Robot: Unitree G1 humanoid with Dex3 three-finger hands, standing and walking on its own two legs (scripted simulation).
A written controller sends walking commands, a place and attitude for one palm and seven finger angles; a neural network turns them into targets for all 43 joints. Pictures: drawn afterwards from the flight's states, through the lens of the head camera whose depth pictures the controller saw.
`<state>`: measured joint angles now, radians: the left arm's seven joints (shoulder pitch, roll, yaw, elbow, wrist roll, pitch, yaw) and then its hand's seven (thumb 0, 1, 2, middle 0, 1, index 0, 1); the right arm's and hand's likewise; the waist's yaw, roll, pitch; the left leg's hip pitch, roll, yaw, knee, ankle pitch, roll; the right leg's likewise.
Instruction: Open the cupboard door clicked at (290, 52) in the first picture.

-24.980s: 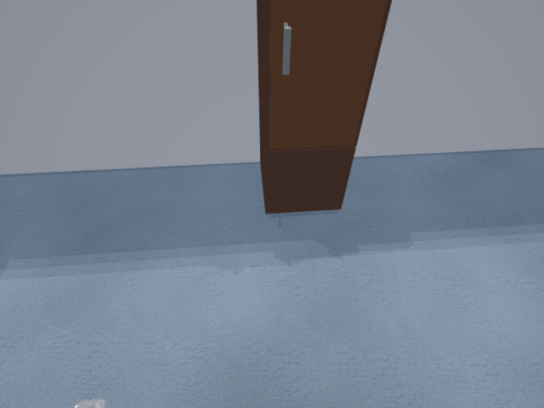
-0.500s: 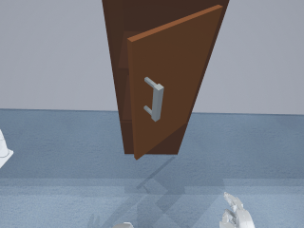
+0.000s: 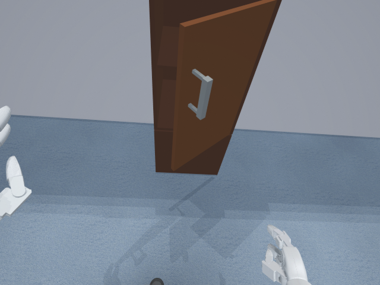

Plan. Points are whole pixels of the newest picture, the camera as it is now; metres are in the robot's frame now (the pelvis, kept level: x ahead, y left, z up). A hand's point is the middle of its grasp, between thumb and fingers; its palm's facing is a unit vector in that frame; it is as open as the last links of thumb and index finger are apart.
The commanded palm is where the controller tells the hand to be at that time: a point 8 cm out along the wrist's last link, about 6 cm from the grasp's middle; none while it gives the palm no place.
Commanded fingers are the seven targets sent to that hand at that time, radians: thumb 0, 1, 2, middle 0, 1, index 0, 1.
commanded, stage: stop stepping back and stand still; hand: left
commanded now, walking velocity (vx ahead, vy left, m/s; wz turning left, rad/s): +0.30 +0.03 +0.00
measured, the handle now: (198, 95) +0.58 +0.04 +0.05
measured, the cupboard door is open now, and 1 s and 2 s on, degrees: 40 40 40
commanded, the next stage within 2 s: let the arm hang, fingers relaxed in 0.70 s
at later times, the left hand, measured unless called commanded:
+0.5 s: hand (1, 276) +0.10 +0.24 +0.16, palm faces +0.43 -0.78 -0.45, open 7.4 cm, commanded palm +0.04 +0.28 +0.17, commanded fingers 0.00 0.90 0.90 -0.20 -0.30 -0.20 -0.30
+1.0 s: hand out of the picture +0.04 +0.20 -0.13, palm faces +0.07 -0.95 -0.32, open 7.4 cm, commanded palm none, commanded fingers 0.00 0.90 0.90 -0.20 -0.30 -0.20 -0.30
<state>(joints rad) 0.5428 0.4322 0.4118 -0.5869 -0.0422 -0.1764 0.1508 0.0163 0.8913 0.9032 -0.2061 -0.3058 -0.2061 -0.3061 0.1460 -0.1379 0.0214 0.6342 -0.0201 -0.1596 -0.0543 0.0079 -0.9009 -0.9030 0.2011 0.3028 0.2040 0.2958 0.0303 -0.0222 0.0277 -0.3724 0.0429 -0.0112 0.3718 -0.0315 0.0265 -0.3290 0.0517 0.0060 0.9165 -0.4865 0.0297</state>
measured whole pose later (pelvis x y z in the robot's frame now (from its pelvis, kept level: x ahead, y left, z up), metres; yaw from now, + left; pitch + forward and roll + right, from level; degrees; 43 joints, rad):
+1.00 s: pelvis -0.11 -0.01 -0.03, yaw +4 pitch -1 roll +2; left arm 0.22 0.22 0.05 0.60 0.03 0.04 0.02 0.01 0.91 0.90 -0.19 -0.30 -0.19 -0.30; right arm 0.17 -0.24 0.00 0.81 -0.03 -0.01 0.00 0.01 -0.90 -0.90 0.20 0.30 0.20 0.30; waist -0.04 0.01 0.02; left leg -0.37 -0.02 0.02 0.66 -0.27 -0.01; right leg -0.33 -0.01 0.00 0.73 -0.36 -0.01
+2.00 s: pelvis -0.11 +0.01 +0.00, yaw +4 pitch -2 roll +0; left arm 0.12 0.29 0.02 1.13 0.02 -0.02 0.00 0.01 0.91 0.90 -0.20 -0.30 -0.20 -0.30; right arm 0.12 -0.30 -0.02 1.13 -0.02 0.00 0.00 0.00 -0.91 -0.90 0.20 0.30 0.20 0.30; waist -0.01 0.02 0.06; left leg -0.16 -0.02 0.01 0.34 -0.14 0.02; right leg -0.12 0.00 -0.01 0.36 -0.20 -0.01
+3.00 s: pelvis -0.10 -0.02 -0.02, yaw -8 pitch -1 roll +2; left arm 0.20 0.22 0.06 0.97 0.03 0.05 -0.02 0.01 0.91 0.90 -0.20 -0.30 -0.20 -0.30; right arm 0.18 -0.22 -0.05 1.00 -0.02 0.05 -0.03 0.00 -0.90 -0.90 0.20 0.30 0.20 0.30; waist 0.02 0.02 0.12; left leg -0.27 0.08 0.17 0.66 -0.37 -0.03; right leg -0.30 0.03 0.02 0.67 -0.34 -0.03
